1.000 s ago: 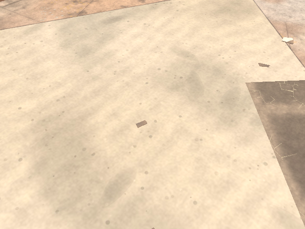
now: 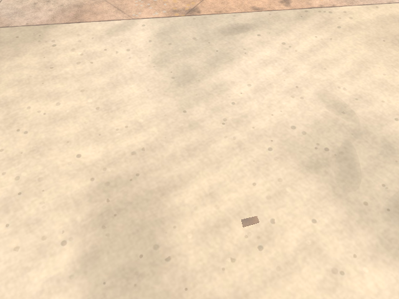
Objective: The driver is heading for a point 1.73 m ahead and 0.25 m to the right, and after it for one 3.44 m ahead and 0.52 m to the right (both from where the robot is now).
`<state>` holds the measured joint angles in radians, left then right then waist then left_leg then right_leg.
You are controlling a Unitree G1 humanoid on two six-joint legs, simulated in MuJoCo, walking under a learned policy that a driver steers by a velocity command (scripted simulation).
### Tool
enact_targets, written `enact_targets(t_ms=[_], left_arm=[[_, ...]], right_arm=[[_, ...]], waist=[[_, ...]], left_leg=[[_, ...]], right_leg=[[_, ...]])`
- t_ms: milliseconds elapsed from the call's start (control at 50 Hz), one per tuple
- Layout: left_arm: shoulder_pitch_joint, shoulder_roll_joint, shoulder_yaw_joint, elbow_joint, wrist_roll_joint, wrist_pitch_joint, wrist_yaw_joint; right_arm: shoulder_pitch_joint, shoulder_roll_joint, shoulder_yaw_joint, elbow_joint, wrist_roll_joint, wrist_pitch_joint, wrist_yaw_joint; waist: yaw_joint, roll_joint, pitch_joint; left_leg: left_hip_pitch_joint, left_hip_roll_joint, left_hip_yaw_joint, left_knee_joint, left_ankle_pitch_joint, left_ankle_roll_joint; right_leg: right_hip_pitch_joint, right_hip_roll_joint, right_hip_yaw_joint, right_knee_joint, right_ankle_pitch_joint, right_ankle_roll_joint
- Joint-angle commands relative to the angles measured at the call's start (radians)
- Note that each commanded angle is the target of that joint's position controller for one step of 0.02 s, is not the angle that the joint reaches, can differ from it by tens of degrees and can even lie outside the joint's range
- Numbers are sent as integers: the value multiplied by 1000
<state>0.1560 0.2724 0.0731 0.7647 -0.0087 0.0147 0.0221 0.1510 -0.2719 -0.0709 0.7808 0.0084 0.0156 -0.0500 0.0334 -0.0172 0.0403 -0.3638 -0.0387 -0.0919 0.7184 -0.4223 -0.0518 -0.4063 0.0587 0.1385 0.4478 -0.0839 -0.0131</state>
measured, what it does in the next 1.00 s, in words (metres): steps on the spot, turning right: left foot, then right foot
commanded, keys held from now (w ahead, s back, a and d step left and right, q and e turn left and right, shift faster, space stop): e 0.48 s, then no key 0.18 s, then q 0.34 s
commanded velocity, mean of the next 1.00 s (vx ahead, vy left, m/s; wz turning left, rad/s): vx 0.01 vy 0.00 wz -0.27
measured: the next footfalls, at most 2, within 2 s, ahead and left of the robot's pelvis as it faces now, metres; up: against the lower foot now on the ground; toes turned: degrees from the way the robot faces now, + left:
left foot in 0.06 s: +0.05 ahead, +0.13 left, +0.00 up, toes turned -7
right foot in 0.52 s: +0.00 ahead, -0.13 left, +0.00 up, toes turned -21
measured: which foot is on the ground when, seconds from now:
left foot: up 0.00-0.04, down 0.06-0.52, up 0.54-0.90, down 0.92-1.00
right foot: down 0.00-0.06, up 0.08-0.50, down 0.52-0.96, up 0.98-1.00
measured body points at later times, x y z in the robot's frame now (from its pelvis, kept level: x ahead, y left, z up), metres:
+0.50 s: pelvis +0.00 +0.00 +0.00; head +0.03 -0.02 +0.45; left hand +0.26 +0.19 -0.09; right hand +0.02 -0.32 -0.11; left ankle +0.01 +0.14 -0.74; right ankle -0.03 -0.12 -0.73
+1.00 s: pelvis +0.00 -0.02 -0.01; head +0.03 -0.01 +0.44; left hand +0.24 +0.18 -0.11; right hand +0.03 -0.32 -0.10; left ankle +0.03 +0.10 -0.74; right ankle -0.04 -0.11 -0.73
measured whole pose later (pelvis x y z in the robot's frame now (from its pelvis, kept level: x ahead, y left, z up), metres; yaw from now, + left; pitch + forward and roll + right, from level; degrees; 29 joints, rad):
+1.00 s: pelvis +0.00 -0.02 -0.01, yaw -16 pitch +1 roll -1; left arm 0.11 0.27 0.06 0.72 0.01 0.02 0.03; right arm 0.23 -0.29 -0.06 0.72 0.00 0.02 -0.02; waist -0.03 -0.02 0.03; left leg -0.30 0.02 -0.01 0.60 -0.32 0.00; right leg -0.31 0.01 -0.06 0.67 -0.37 -0.01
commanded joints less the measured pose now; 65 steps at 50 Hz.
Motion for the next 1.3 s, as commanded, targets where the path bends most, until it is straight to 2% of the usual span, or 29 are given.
enact_targets(t_ms=[20, 60, 80, 100, 120, 140, 180, 320, 400, 480, 500, 520, 540, 560, 580, 620, 720, 800, 900, 940, 960, 1000, 1020, 1060, 1140, 1240, 1260, 1280, 1300], left_arm=[[-56, 159, 46, -87, -10, 6, 14], [-46, 139, 42, -96, -18, 15, 23], [-51, 87, 28, -118, -13, 12, 19], [-62, 102, 35, -149, -9, -4, 14], [-24, 167, 57, -126, 0, -12, 9], [33, 184, 68, -90, -7, -6, 7], [83, 151, 63, -55, -1, 17, 15], [-63, 87, 24, -176, -13, 26, -14], [-62, 97, 23, -209, -14, 31, -37], [5, 103, 39, -208, -16, 40, -52], [52, 124, 51, -193, -11, 39, -44], [104, 214, 76, -196, -10, 34, -28], [94, 297, 80, -225, 14, 24, -20], [133, 228, 61, -212, 32, 1, -30], [85, 201, 47, -201, 33, -15, -33], [-22, 156, 31, -201, 6, -21, -26], [-84, 62, -10, -170, 25, -31, -13], [-48, 125, 4, -122, 36, -27, -13], [-47, 166, 21, -101, 4, -6, 5], [-10, 143, 23, -101, 12, -9, 14], [-16, 111, 20, -124, 28, -14, 17], [-151, 80, 15, -164, 21, -13, 19], [-154, 83, 20, -166, 10, -10, 14], [-93, 91, 27, -153, 4, -4, 5], [-79, 53, 13, -149, 3, -16, -9], [43, 97, 38, -123, 2, -22, -26], [83, 162, 56, -126, 16, -22, -18], [63, 262, 74, -140, 39, -13, -12], [57, 235, 64, -160, 65, -29, -16]], right_arm=[[110, -65, -20, -27, 4, -22, 7], [170, -111, -37, -13, -5, -28, 14], [195, -203, -58, -23, -34, -24, 8], [125, -241, -64, -47, -73, -25, 15], [47, -186, -46, -85, -79, -37, 10], [-20, -139, -34, -102, -58, -44, 5], [-46, -113, -23, -112, -22, -48, 2], [86, -167, -40, -93, -21, -17, -15], [57, -207, -58, -107, -10, -13, 3], [23, -207, -63, -105, 25, -21, 18], [70, -175, -54, -83, 26, -26, 22], [98, -125, -37, -90, -11, -30, 27], [65, -70, -10, -147, -53, -36, 31], [-12, -137, -30, -148, -28, -34, 26], [-25, -155, -36, -146, 0, -25, 24], [1, -162, -43, -114, -11, -8, 9], [84, -85, -15, -67, -8, 2, 18], [21, -115, -9, -96, -2, 3, 29], [59, -124, -12, -110, -1, -4, 35], [66, -185, -25, -125, -11, -9, 34], [76, -228, -41, -120, -1, -8, 30], [136, -203, -37, -127, -17, -18, 29], [147, -210, -39, -130, -26, -32, 27], [64, -216, -45, -149, -3, -42, 24], [16, -209, -52, -175, 9, 6, 13], [-22, -191, -49, -205, 26, 25, 17], [7, -142, -36, -207, 14, 22, 17], [42, -92, -25, -227, 5, 14, 17], [36, -177, -51, -233, -4, 2, 14]], waist=[[-53, -172, -167], [-79, -131, -156], [-73, 74, -133], [-50, 299, -86], [-22, 223, -76], [13, 156, -73], [10, 124, -64], [-88, 179, -76], [-86, 202, -85], [-33, 193, -99], [-21, 137, -121], [-20, -62, -179], [-32, -299, -199], [51, -170, -266], [21, -143, -199], [-27, -98, -136], [-69, -106, -156], [-17, -126, -95], [-45, -88, -58], [-26, 27, -86], [2, 197, -110], [-91, 298, -96], [-102, 262, -101], [-42, 133, -103], [-45, 168, -143], [-4, 182, -143], [-11, 53, -147], [-51, -249, -109], [-35, -224, -104]], left_leg=[[98, -30, 46, -171, 117, 22], [261, 40, 21, -331, 193, 75], [335, 267, -210, -419, 122, 169], [194, 446, -439, -493, 244, 299], [160, 444, -392, -478, 334, 323], [165, 376, -272, -443, 393, 271], [210, 306, -134, -403, 495, 222], [360, 327, -2, -390, 595, 271], [288, 348, 61, -373, 622, 266], [261, 349, 111, -252, 598, 200], [187, 308, 156, -160, 527, 144], [-22, 227, 237, 72, 265, 51], [-299, 94, 219, 325, -288, -23], [-293, 95, 74, 471, -292, -29], [-300, 112, 56, 502, -218, -18], [-284, 126, 43, 439, -75, -17], [-67, 127, 56, 201, 102, -32], [16, 113, 88, 19, 58, -17], [36, 81, 124, -155, 165, 36], [115, 141, 17, -201, 548, 94], [153, 218, -121, -234, 612, 177], [250, 367, -384, -375, 608, 350], [281, 385, -405, -384, 636, 377], [281, 325, -296, -341, 660, 306], [219, 233, -225, -314, 628, 251], [80, 168, -280, -265, 322, 176], [-49, 95, -216, -121, 110, 114], [-264, -68, -43, 113, -197, 50], [-269, -4, -78, 352, -235, 22]], right_leg=[[126, -185, 278, -151, -140, -156], [-9, -126, 239, -84, -267, -88], [-197, -26, 115, 142, -390, -28], [-280, 61, -10, 382, -510, 7], [-250, 6, 34, 570, -479, 24], [-246, 6, 26, 645, -416, 33], [-275, -4, 3, 762, -327, 70], [-263, -82, -102, 530, -276, 132], [-91, -85, -185, 358, -302, 94], [83, -49, -234, 59, -149, 10], [226, -30, -205, -57, -19, -25], [458, -189, 18, -62, 333, -85], [530, -461, 338, -22, 680, -292], [456, -479, 319, -54, 605, -375], [400, -411, 213, -64, 506, -326], [316, -314, 113, -79, 361, -231], [224, -243, -28, -109, 280, -200], [200, -283, 11, -131, 84, -223], [240, -315, 31, -59, 119, -197], [207, -227, -58, 64, 14, -105], [128, -105, -188, 180, -90, -33], [-104, 14, -165, 449, -471, 26], [-172, 2, -98, 618, -590, 28], [-200, -46, -58, 624, -504, 33], [-32, -19, -110, 359, -367, 66], [228, -2, -138, -48, -104, 34], [339, -166, 16, -106, -95, -21], [343, -414, 318, -175, 6, -168], [244, -504, 425, -207, -20, -283]])
Over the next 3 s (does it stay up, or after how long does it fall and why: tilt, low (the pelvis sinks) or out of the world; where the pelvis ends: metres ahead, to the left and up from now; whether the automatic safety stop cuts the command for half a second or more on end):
stays up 0.48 -0.13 0.01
